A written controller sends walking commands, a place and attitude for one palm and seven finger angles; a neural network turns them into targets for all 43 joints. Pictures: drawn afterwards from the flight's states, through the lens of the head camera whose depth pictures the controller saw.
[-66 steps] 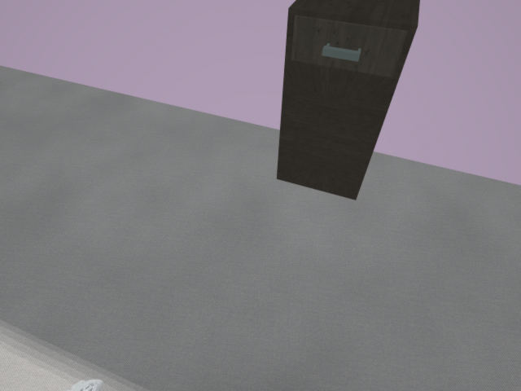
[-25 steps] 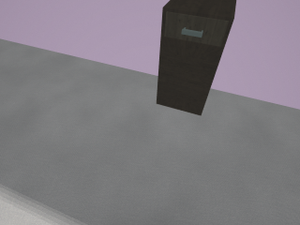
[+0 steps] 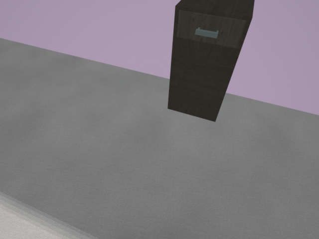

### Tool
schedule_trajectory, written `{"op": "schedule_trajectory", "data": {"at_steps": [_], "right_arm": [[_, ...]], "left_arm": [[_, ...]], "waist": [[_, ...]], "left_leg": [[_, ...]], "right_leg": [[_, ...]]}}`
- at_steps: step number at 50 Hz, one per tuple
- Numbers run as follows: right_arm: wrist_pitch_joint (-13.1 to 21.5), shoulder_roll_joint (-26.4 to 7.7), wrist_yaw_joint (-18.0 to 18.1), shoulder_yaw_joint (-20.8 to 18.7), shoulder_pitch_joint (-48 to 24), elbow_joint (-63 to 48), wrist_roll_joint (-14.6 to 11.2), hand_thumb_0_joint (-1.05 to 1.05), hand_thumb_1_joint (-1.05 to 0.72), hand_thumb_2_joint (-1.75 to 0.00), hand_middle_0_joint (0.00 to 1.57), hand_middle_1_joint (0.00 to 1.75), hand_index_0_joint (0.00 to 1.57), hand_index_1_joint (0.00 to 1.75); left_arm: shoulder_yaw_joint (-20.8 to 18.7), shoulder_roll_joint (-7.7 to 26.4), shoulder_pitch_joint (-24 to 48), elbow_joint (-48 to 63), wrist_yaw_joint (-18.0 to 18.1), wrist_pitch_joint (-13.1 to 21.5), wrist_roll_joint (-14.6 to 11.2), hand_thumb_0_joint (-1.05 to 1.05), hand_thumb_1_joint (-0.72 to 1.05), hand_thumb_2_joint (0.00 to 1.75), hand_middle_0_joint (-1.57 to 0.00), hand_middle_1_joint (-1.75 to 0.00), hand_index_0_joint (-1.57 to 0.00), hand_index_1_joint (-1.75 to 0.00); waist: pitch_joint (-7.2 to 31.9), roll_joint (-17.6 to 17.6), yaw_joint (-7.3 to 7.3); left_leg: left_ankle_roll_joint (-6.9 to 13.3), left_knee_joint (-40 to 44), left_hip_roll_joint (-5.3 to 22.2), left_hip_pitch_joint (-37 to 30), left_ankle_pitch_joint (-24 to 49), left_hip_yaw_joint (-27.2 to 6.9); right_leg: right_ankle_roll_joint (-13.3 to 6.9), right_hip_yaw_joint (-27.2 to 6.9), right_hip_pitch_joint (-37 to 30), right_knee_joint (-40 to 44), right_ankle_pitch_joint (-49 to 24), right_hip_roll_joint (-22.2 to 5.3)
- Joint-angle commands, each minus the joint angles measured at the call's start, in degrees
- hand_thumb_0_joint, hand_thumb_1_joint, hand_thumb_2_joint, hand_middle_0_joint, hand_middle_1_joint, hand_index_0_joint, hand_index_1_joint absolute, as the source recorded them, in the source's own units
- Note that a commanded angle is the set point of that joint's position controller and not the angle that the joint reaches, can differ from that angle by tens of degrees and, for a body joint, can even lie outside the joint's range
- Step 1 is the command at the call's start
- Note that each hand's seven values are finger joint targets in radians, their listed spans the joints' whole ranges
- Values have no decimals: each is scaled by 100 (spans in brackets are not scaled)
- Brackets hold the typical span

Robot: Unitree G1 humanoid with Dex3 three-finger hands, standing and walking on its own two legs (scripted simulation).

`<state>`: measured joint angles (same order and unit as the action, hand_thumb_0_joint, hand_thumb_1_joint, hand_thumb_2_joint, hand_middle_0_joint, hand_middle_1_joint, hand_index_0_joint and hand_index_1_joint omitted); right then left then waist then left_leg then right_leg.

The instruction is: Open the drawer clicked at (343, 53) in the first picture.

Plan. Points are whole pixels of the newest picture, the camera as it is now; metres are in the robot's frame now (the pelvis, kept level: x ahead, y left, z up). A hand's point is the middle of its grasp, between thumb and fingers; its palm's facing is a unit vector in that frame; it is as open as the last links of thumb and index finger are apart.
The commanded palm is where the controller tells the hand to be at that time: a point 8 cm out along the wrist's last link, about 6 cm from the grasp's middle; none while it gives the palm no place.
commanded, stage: look at it before walking up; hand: left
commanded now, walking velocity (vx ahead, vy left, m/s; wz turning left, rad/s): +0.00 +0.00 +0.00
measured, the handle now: (207, 31) +1.24 -0.22 -0.02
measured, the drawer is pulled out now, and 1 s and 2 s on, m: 0.00 0.00 0.00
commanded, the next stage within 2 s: walk to a spot facing it in 0.12 s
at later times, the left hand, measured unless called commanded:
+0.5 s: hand out of the picture +0.06 +0.20 -0.18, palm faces -0.09 -0.97 -0.23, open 7.4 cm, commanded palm none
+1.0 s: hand (112, 231) +0.18 +0.16 -0.19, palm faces -0.17 -0.97 -0.17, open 7.4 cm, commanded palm none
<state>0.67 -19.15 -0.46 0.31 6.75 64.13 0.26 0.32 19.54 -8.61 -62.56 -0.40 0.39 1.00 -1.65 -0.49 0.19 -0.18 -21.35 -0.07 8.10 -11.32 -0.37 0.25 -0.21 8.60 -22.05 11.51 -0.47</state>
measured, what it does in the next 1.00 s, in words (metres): walks ahead, turning right: left foot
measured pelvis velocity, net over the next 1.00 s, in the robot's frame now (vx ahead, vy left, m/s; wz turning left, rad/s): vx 0.23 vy -0.03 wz -0.30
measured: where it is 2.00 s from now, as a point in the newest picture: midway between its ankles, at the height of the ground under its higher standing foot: (180, 209)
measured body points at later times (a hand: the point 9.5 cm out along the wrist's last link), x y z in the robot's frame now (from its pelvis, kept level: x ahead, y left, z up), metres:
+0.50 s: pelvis +0.04 -0.01 -0.01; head +0.04 -0.02 +0.44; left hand +0.06 +0.25 -0.16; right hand +0.05 -0.27 -0.16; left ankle +0.00 +0.12 -0.75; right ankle +0.01 -0.12 -0.74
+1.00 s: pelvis +0.23 -0.03 -0.02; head +0.26 -0.02 +0.42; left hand +0.20 +0.21 -0.18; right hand +0.30 -0.28 -0.15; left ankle +0.36 +0.05 -0.75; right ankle +0.04 -0.11 -0.74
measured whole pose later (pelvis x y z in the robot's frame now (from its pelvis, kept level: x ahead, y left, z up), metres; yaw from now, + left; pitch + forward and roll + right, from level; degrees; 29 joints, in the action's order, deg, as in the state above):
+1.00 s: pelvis +0.23 -0.03 -0.02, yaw -17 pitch +0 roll -1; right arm 2.9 -9.0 -1.7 -2.0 4.8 54.6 1.0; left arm -2.8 8.4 -27.4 -63.2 0.4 3.4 1.7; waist -2.7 -0.8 3.4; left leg -0.2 -34.2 4.0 26.1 -9.4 5.9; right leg -1.1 -5.4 -2.1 -25.9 26.9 1.7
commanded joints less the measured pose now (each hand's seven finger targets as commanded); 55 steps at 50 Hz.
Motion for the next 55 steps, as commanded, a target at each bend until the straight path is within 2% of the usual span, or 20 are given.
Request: {"op": "schedule_trajectory", "data": {"at_steps": [1, 11, 12, 17, 21, 24, 26, 27, 28, 29, 30, 32, 36, 45, 48, 49, 50, 51, 53, 55], "right_arm": [[134, -1216, 106, -233, -289, -393, 13, 0, -90, -90, 20, 30, 20, 30], [128, -1227, 107, -227, -318, -391, 16, 0, -90, -90, 20, 30, 20, 30], [95, -853, 100, -138, -167, -301, 35, 0, -90, -90, 20, 30, 20, 30], [-48, -646, 84, -198, 317, -400, 116, 0, -90, -90, 20, 30, 20, 30], [65, -850, 126, -382, 788, -566, 100, 0, -90, -90, 20, 30, 20, 30], [176, -772, 136, -466, 1051, -584, 91, 0, -90, -90, 20, 30, 20, 30], [197, -597, 151, -438, 874, -601, 115, 0, -90, -90, 20, 30, 20, 30], [192, -501, 146, -414, 654, -651, 111, 0, -90, -90, 20, 30, 20, 30], [215, -70, 97, -330, 469, -894, 24, 0, -90, -90, 20, 30, 20, 30], [288, -2, 58, -287, -39, -1219, 57, 0, -90, -90, 20, 30, 20, 30], [317, -40, 69, -316, -372, -1231, 68, 0, -90, -90, 20, 30, 20, 30], [286, 136, 51, -332, -251, -1130, 105, 0, -90, -90, 20, 30, 20, 30], [135, 404, -37, -392, 200, -974, 97, 0, -90, -90, 20, 30, 20, 30], [260, 606, -134, -376, -604, -1405, 46, 0, -90, -90, 20, 30, 20, 30], [337, 337, 10, -458, 650, -1043, 93, 0, -90, -90, 20, 30, 20, 30], [358, -49, 96, -539, 1578, -775, 125, 0, -90, -90, 20, 30, 20, 30], [377, -742, 152, -693, 2261, -639, 215, 0, -90, -90, 20, 30, 20, 30], [328, -779, 142, -639, 2374, -634, 139, 0, -90, -90, 20, 30, 20, 30], [370, -97, 158, -494, 1265, -839, 89, 0, -90, -90, 20, 30, 20, 30], [423, 379, 176, -372, 872, -876, 124, 0, -90, -90, 20, 30, 20, 30]], "left_arm": [[-214, 1169, 240, 376, 104, 117, -31, 0, 90, 90, -20, -30, -20, -30], [-217, 1183, 243, 360, 100, 120, -30, 0, 90, 90, -20, -30, -20, -30], [-147, 813, 84, 280, 113, 70, -39, 0, 90, 90, -20, -30, -20, -30], [-220, 534, -401, 419, -20, -144, 35, 0, 90, 90, -20, -30, -20, -30], [-318, 205, -625, 749, -117, -41, 34, 0, 90, 90, -20, -30, -20, -30], [-359, -32, -274, 1006, -168, 43, 28, 0, 90, 90, -20, -30, -20, -30], [-402, -221, -717, 881, -189, 104, 41, 0, 90, 90, -20, -30, -20, -30], [-438, -199, -1503, 615, -177, 135, 54, 0, 90, 90, -20, -30, -20, -30], [-580, 433, -2423, 329, -84, 236, 99, 0, 90, 90, -20, -30, -20, -30], [-604, 695, -2928, 192, 33, 285, -27, 0, 90, 90, -20, -30, -20, -30], [-563, 508, -2863, 182, 96, 292, -20, 0, 90, 90, -20, -30, -20, -30], [-454, 124, -2320, 309, 121, 298, 32, 0, 90, 90, -20, -30, -20, -30], [-422, -91, -1859, 364, 135, 391, 49, 0, 90, 90, -20, -30, -20, -30], [-460, -138, -2045, 156, 190, 390, 66, 0, 90, 90, -20, -30, -20, -30], [-529, -29, -1786, 243, 180, 377, 25, 0, 90, 90, -20, -30, -20, -30], [-536, -174, -1830, 265, 152, 378, 0, 0, 90, 90, -20, -30, -20, -30], [-551, -520, -2158, 375, 83, 340, -85, 0, 90, 90, -20, -30, -20, -30], [-508, -572, -1784, 596, 55, 399, -63, 0, 90, 90, -20, -30, -20, -30], [-524, -559, -1202, 674, -3, 287, 22, 0, 90, 90, -20, -30, -20, -30], [-548, -660, -1140, 658, -125, 113, 102, 0, 90, 90, -20, -30, -20, -30]], "waist": [[338, 45, -5], [283, 85, -5], [397, 72, -16], [-487, 61, 2], [-436, 754, -119], [-450, 1034, -238], [-378, 778, 58], [-131, 340, 444], [151, -1587, 761], [31, -1865, 862], [-208, -1000, 872], [-486, -245, 470], [-428, -390, 46], [-583, -788, 235], [59, -521, -356], [680, -126, -687], [1479, 1517, -770], [1257, 1509, -711], [176, 1197, -352], [-415, 712, -34]], "left_leg": [[180, 356, 683, -85, 678, -547], [166, 397, 682, -110, 655, -536], [111, 354, 694, -183, 482, -438], [161, 242, 721, 513, -2233, -338], [637, 530, 1474, -30, -2539, -1107], [1032, 641, 2096, -439, -1179, -1151], [746, -170, 1844, 137, -109, -321], [436, -1317, 1402, 796, -101, 253], [15, -3407, 612, 2476, -950, 1053], [-62, -4345, 296, 3495, -2141, 726], [-41, -4653, 557, 3680, -1863, 209], [-122, -4730, 781, 3657, -1231, 116], [-293, -4115, 796, 3099, -350, 327], [-102, -1946, 477, 2156, 151, 644], [61, -996, 102, 251, 257, 819], [185, -903, 555, -1231, 374, 387], [752, -505, 2346, -2434, 255, -1871], [1139, 414, 3000, -1930, -101, -2891], [879, 963, 2716, -331, -1669, -2049], [659, 1072, 2307, 760, -1238, -980]], "right_leg": [[-175, -557, -2, 377, -577, -648], [-182, -583, 5, 430, -569, -645], [-137, -582, -27, 419, -396, -622], [-279, -919, 973, 189, 2073, -286], [-276, -369, 1813, -1308, 1598, 224], [-131, 159, 2262, -2172, 1734, -75], [-150, 397, 1160, -1415, 1291, -104], [-238, 387, -37, -653, 672, 2], [-731, -1877, -1387, 350, 742, -1260], [-1247, -3519, -1609, 890, -319, -2130], [-1509, -3406, -1326, 815, -672, -2092], [-1510, -2715, -850, 743, -565, -1852], [-1227, -1569, -117, 1025, -587, -1323], [-908, -1154, -284, 768, -1941, -1042], [-727, -883, -94, -786, -3215, -713], [-567, -741, 600, -2009, -2529, -475], [-295, -39, 1874, -4033, 398, 324], [-327, -181, 2380, -5239, 2044, 413], [-296, -259, 2831, -5829, 1209, -263], [-206, -145, 2544, -5479, 745, -541]]}}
